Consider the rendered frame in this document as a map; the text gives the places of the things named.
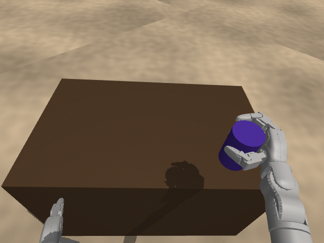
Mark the left robot hand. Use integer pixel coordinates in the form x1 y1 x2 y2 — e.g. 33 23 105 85
39 198 79 243

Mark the can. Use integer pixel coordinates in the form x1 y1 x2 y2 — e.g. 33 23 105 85
219 120 266 171

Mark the right robot hand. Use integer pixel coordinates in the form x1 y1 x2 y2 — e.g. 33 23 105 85
224 111 288 171

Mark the right robot arm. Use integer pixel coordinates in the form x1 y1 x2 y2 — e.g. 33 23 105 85
260 161 313 243

